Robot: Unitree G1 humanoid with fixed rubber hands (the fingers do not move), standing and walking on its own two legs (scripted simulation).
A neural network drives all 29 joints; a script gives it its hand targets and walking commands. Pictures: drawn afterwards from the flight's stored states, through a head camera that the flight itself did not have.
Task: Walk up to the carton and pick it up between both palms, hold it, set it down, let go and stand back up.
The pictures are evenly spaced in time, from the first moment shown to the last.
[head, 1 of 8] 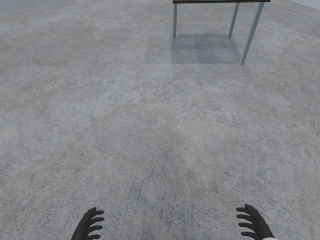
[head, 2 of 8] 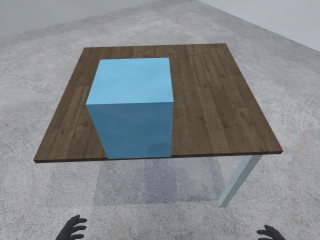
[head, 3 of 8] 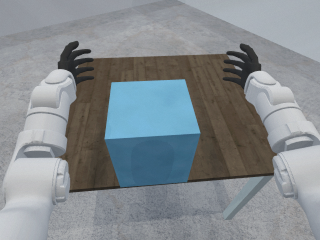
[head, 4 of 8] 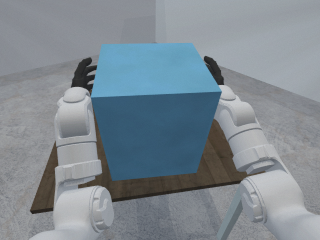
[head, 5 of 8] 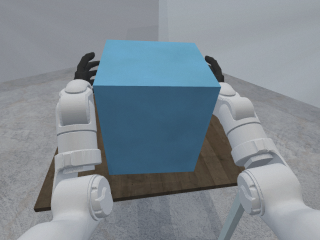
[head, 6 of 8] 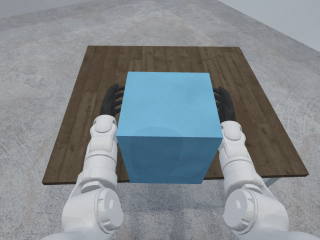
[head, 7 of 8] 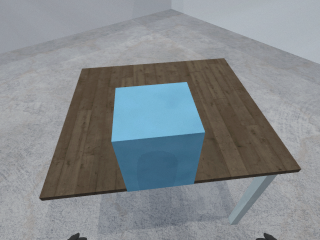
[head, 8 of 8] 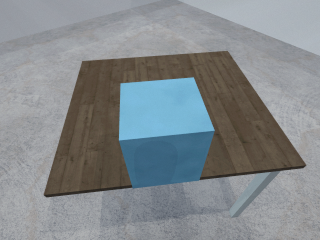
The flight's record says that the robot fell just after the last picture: no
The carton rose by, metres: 0.23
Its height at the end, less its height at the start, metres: +0.00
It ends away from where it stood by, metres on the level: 0.02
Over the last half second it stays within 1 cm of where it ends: yes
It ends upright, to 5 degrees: yes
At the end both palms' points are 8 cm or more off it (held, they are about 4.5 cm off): yes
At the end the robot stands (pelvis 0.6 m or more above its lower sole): yes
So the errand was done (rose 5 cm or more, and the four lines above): yes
